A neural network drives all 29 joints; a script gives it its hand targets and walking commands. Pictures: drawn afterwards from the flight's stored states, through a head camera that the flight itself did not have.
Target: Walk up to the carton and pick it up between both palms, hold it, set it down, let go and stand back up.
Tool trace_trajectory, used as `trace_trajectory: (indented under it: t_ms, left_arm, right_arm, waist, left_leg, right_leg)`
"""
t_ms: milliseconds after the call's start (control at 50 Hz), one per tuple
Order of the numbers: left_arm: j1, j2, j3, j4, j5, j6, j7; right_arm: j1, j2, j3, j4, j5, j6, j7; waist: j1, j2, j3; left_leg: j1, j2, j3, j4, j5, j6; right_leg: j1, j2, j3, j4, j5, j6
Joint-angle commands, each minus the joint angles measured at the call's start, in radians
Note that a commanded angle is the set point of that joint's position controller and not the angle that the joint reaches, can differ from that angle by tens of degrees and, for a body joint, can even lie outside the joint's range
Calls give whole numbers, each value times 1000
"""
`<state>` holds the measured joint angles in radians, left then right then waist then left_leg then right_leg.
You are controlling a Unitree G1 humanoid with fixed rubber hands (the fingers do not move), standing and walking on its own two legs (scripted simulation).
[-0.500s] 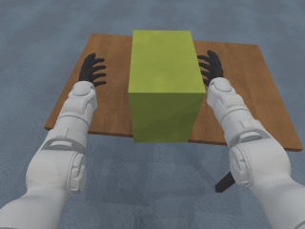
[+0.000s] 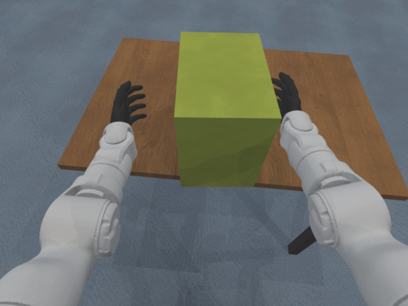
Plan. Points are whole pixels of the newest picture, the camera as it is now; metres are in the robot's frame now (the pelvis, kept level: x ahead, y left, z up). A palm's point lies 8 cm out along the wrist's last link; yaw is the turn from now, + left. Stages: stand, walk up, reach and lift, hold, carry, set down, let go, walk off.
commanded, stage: reach and lift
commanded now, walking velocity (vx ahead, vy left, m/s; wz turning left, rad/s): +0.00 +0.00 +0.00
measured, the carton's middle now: (218, 112) +0.51 +0.01 +0.06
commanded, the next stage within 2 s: none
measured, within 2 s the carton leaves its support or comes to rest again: neither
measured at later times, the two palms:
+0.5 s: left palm (139, 118) +0.44 +0.17 +0.11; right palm (272, 117) +0.46 -0.10 +0.11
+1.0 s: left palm (139, 120) +0.43 +0.17 +0.11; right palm (272, 121) +0.45 -0.10 +0.11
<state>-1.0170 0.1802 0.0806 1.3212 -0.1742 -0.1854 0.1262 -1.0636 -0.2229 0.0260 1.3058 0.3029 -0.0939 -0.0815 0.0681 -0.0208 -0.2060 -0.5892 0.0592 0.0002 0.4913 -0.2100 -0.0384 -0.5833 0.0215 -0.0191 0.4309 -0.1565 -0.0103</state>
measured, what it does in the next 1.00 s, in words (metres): stands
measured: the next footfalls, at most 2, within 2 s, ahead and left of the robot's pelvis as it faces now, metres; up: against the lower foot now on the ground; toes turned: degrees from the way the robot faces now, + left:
none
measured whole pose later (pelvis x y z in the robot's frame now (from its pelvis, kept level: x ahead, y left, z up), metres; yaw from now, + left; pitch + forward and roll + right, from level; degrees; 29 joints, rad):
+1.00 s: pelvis +0.03 +0.01 +0.01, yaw +0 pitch +5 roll -1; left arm -0.79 -0.19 0.57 0.65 0.46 0.08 0.03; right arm -0.80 0.11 -0.51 0.87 -0.36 -0.15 -0.05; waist 0.06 -0.03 0.03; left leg -0.22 0.05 0.07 0.35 -0.21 -0.02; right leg -0.23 0.00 -0.01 0.31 -0.17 0.00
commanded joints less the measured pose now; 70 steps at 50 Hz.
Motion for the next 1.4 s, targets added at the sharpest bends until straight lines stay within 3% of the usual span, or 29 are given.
trace_trajectory:
  t_ms: [0, 100, 200, 300, 320, 340, 380, 460, 540, 720, 920, 1160, 1180, 1220, 1300, 1380]
  left_arm:
    - [-491, 78, 4, -161, 8, -38, 2]
    - [-486, 46, 48, -170, 56, -31, 8]
    - [-485, -45, 160, -201, 169, -26, -1]
    - [-474, -176, 375, -319, 424, 36, -34]
    - [-502, -394, 363, -339, 496, 56, -75]
    - [-482, -521, 352, -334, 541, 80, -117]
    - [-390, -587, 356, -341, 580, 97, -152]
    - [-333, -611, 396, -394, 635, 133, -170]
    - [-278, -639, 382, -456, 659, 179, -173]
    - [-148, -702, 287, -572, 649, 268, -174]
    - [-102, -709, 263, -611, 634, 293, -189]
    - [-129, -704, 283, -596, 639, 279, -198]
    - [-140, -696, 284, -547, 640, 280, -209]
    - [-150, -696, 300, -536, 639, 262, -216]
    - [-158, -701, 294, -543, 654, 257, -201]
    - [-146, -715, 296, -536, 660, 267, -193]
  right_arm:
    - [-461, -63, -5, -139, -11, -25, 24]
    - [-469, -14, -21, -158, -35, -16, 26]
    - [-469, 115, -102, -206, -149, 6, 31]
    - [-432, 309, -275, -271, -408, 0, 46]
    - [-455, 581, -297, -297, -516, 8, 74]
    - [-430, 713, -344, -316, -619, 1, 111]
    - [-367, 760, -360, -335, -699, -12, 154]
    - [-281, 796, -386, -341, -790, -27, 176]
    - [-238, 808, -376, -350, -801, -45, 184]
    - [-185, 801, -310, -352, -736, -65, 186]
    - [-174, 814, -241, -395, -701, -72, 176]
    - [-168, 825, -250, -393, -722, -81, 169]
    - [-149, 842, -279, -404, -737, -73, 162]
    - [-152, 854, -284, -419, -756, -74, 160]
    - [-148, 840, -302, -402, -757, -78, 170]
    - [-145, 829, -306, -382, -752, -82, 171]
  waist:
    - [21, 30, -645]
    - [37, 12, -641]
    - [48, -22, -608]
    - [73, -39, -545]
    - [75, -21, -503]
    - [52, -17, -500]
    - [45, -32, -507]
    - [46, -53, -371]
    - [48, -39, -308]
    - [51, 43, -249]
    - [54, 11, -255]
    - [46, -25, -250]
    - [6, -47, -225]
    - [17, -50, -235]
    - [27, 7, -226]
    - [18, 6, -216]
  left_leg:
    - [208, -48, 66, 18, 416, -46]
    - [177, -52, 72, 5, 398, -33]
    - [166, -64, 89, -28, 367, -10]
    - [204, -76, 138, -109, 373, -3]
    - [238, -73, 147, -132, 369, 1]
    - [264, -74, 155, -142, 365, -6]
    - [271, -79, 167, -157, 370, -1]
    - [275, -77, 180, -191, 356, 9]
    - [342, -69, 181, -172, 438, 10]
    - [467, -57, 170, -103, 608, 5]
    - [370, -67, 177, -140, 488, 29]
    - [345, -65, 183, -182, 413, 42]
    - [333, -76, 182, -196, 334, 51]
    - [298, -76, 184, -213, 288, 61]
    - [384, -66, 174, -189, 370, 38]
    - [437, -60, 171, -167, 434, 33]
  right_leg:
    - [361, 0, 7, 14, 274, 12]
    - [396, -5, 13, 18, 274, 20]
    - [456, -11, 17, 5, 257, 28]
    - [623, -8, 17, -19, 328, 46]
    - [643, -5, 5, -43, 355, 45]
    - [667, -1, -6, -51, 377, 36]
    - [754, 5, -21, -56, 431, 28]
    - [834, 1, -37, -57, 460, 55]
    - [795, 10, -55, -61, 460, 59]
    - [647, 19, -81, -62, 467, 41]
    - [745, -1, -67, -43, 551, 52]
    - [794, -8, -65, -54, 539, 61]
    - [794, -15, -59, -64, 528, 73]
    - [815, -23, -56, -49, 556, 81]
    - [740, -9, -73, -64, 480, 62]
    - [687, 3, -83, -79, 444, 54]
